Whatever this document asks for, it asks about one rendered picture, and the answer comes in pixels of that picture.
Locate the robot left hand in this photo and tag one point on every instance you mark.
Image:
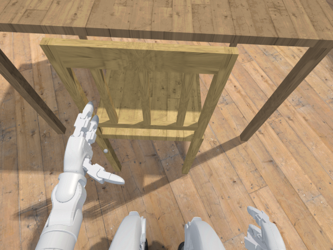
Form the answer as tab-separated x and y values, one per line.
79	147

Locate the robot right thigh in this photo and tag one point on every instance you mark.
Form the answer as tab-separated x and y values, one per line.
199	235

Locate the table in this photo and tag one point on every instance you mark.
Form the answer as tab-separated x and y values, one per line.
301	23

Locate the chair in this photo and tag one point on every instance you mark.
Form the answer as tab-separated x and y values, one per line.
151	91

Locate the robot left thigh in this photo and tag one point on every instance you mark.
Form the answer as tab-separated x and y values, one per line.
130	233

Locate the left robot forearm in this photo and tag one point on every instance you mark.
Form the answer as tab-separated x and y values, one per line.
62	227

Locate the robot right hand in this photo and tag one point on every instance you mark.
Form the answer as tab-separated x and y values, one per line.
266	238

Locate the robot thigh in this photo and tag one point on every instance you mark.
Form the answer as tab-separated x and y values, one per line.
130	233
199	235

